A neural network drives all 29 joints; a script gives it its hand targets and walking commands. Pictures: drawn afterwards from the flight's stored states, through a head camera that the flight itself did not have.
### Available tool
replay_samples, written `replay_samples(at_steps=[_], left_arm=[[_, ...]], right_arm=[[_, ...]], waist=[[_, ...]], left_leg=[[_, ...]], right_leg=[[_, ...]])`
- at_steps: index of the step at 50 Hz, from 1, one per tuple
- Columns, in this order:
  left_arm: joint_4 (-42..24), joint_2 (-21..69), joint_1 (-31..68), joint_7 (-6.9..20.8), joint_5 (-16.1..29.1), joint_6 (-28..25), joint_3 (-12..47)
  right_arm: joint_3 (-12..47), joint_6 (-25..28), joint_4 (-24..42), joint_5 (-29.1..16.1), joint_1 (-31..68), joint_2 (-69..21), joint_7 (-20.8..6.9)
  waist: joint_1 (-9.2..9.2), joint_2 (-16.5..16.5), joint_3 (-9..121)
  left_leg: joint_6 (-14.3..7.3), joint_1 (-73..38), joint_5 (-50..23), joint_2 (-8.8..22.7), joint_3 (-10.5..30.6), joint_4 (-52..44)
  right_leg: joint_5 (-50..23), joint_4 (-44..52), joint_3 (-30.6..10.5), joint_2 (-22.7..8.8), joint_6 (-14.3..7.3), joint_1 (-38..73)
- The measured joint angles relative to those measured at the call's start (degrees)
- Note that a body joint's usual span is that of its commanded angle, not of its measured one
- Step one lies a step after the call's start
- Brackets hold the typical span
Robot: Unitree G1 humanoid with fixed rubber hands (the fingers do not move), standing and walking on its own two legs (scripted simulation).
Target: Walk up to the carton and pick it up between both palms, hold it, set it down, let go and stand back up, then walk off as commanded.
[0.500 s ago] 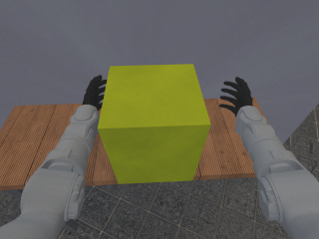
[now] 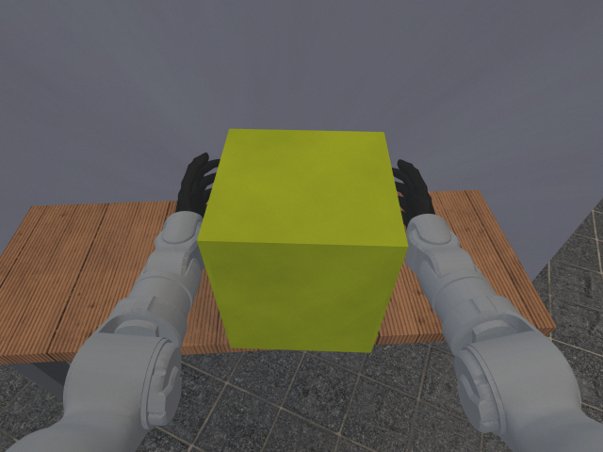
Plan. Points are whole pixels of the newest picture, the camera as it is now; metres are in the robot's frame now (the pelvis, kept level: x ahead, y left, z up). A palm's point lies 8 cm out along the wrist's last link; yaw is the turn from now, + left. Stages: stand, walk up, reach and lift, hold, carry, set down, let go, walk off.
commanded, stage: reach and lift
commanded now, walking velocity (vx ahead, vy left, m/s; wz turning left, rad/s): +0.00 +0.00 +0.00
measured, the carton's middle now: (303, 245) +0.41 +0.01 +0.07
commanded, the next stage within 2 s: none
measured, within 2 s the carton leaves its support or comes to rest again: leaves its support in 1.42 s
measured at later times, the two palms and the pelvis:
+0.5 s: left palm (196, 213) +0.43 +0.16 +0.11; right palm (416, 216) +0.43 -0.15 +0.11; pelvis +0.00 +0.00 +0.00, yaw +0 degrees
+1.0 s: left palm (197, 219) +0.42 +0.15 +0.11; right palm (419, 223) +0.42 -0.15 +0.11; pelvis +0.00 +0.01 +0.00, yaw +0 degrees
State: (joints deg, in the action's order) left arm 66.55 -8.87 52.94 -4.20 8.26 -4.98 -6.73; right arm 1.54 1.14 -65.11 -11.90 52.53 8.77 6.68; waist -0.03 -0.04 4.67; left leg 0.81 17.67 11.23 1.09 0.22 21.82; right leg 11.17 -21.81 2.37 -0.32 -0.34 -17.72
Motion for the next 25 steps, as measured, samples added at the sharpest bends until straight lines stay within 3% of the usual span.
replay_samples(at_steps=[3,18,22,25], left_arm=[[0.0,0.63,0.0,-0.49,-1.56,0.01,-1.82],[-0.88,2.28,0.0,-1.02,-6.66,1.24,-5.71],[-1.19,3.03,0.0,-0.2,-9.9,1.26,-8.91],[-1.76,4.08,-0.02,1.09,-14.5,1.26,-13.38]], right_arm=[[-1.41,0.11,0.0,2.07,0.0,-0.6,1.61],[-6.45,0.15,0.1,6.95,0.0,-2.18,2.86],[-9.55,0.17,0.36,10.76,0.0,-3.15,2.83],[-14.42,0.21,1.45,16.82,-0.37,-4.78,2.77]], waist=[[0.0,0.0,0.02],[0.0,0.0,0.02],[0.0,0.0,0.02],[0.0,0.0,0.02]], left_leg=[[0.0,0.0,0.0,0.0,0.0,0.0],[0.0,0.0,0.0,0.0,0.0,0.0],[0.0,0.0,0.0,0.0,0.0,0.0],[0.0,0.0,0.0,0.0,0.0,0.0]], right_leg=[[-0.01,0.0,0.0,0.0,0.02,0.0],[-0.01,0.0,0.0,0.0,0.03,0.0],[-0.01,0.0,0.0,0.0,0.05,0.0],[-0.05,0.05,0.0,0.0,0.08,0.02]])
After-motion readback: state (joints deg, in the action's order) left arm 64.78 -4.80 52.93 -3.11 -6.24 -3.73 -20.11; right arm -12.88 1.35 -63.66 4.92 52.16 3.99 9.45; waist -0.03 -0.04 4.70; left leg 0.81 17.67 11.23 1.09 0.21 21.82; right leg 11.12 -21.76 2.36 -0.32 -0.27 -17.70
